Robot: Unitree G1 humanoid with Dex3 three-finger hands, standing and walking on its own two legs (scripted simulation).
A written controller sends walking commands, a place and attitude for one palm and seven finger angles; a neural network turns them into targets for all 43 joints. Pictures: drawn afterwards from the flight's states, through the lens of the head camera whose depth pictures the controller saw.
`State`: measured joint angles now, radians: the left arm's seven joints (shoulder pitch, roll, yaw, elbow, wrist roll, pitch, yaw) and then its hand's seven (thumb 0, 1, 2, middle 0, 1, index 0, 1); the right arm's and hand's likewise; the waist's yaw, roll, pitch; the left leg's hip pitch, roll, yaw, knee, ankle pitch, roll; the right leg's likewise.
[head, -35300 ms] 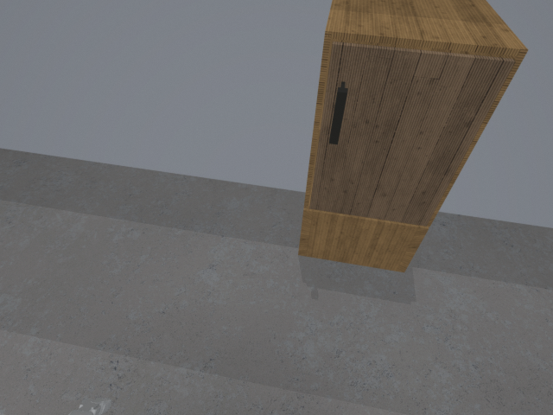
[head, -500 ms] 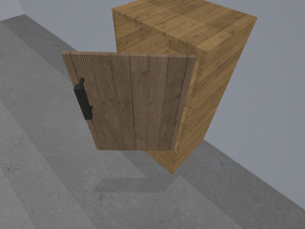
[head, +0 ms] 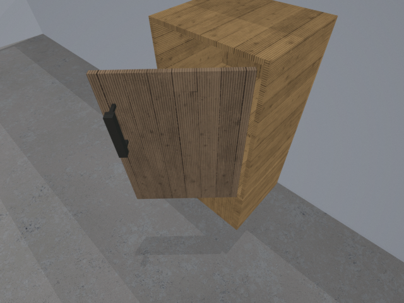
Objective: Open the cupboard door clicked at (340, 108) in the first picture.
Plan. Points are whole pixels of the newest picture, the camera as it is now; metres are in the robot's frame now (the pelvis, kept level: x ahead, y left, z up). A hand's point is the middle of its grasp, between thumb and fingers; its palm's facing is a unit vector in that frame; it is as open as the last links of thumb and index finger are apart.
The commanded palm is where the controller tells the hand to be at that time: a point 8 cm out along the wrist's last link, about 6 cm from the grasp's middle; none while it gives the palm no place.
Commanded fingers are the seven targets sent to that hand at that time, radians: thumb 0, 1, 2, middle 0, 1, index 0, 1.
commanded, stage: look again from close up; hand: left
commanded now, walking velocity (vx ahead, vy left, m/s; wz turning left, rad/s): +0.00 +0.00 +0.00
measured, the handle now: (118, 131) +0.56 +0.28 -0.01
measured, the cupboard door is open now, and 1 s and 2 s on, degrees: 44 44 44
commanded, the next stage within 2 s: shuffle to correct the standing spot in 0.24 s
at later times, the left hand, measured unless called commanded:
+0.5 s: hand out of the picture +0.00 +0.15 -0.17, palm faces +0.03 -0.98 -0.20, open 7.4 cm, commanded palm none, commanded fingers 0.00 0.90 0.90 -0.20 -0.30 -0.20 -0.30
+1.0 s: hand out of the picture +0.11 +0.18 -0.17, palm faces +0.05 -0.97 -0.24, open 7.4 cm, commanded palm none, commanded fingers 0.00 0.90 0.90 -0.20 -0.30 -0.20 -0.30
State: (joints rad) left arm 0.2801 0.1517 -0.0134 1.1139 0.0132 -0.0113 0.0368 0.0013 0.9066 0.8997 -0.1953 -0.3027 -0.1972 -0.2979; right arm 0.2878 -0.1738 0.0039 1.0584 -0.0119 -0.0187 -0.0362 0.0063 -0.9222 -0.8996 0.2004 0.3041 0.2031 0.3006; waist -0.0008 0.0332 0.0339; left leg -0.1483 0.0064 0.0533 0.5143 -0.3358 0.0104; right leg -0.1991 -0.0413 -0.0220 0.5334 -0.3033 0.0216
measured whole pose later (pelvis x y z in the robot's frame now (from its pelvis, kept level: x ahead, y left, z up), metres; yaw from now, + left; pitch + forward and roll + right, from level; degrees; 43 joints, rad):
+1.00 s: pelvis +0.04 +0.00 +0.00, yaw +2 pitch +0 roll +2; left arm 0.16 0.16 0.02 1.00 0.02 0.00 0.03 0.00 0.90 0.90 -0.19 -0.30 -0.20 -0.30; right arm 0.26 -0.15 -0.02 1.04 -0.01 0.00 -0.04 0.01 -0.92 -0.90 0.20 0.30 0.21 0.30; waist -0.01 0.02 0.10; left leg -0.18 -0.01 0.09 0.56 -0.36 0.02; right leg -0.31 -0.03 -0.06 0.61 -0.28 -0.03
